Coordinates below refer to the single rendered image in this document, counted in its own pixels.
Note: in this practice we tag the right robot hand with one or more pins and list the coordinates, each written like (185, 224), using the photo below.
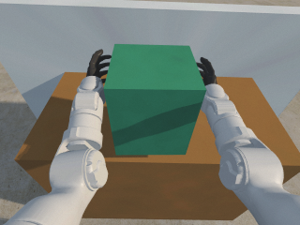
(208, 73)

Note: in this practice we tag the robot left forearm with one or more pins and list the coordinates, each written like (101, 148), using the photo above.
(86, 115)

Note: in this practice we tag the robot left upper arm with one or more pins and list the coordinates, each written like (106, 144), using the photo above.
(75, 177)

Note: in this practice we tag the robot right upper arm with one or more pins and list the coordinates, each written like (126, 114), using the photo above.
(255, 175)

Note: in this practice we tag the pedestal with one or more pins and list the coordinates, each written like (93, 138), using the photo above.
(178, 187)

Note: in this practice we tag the left robot hand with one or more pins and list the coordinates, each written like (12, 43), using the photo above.
(95, 66)

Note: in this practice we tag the robot right forearm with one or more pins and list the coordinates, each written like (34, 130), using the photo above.
(226, 123)

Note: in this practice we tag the carton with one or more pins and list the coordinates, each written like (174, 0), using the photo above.
(154, 94)

